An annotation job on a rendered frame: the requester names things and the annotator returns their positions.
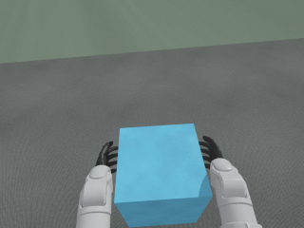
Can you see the right robot hand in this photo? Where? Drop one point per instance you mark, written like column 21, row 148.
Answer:
column 212, row 151

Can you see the left robot forearm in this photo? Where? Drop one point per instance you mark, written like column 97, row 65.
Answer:
column 95, row 201

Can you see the left robot hand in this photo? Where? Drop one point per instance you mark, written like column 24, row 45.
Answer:
column 104, row 157

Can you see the carton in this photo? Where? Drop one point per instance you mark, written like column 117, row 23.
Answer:
column 161, row 177

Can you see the right robot forearm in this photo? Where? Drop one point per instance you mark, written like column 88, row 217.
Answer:
column 233, row 198

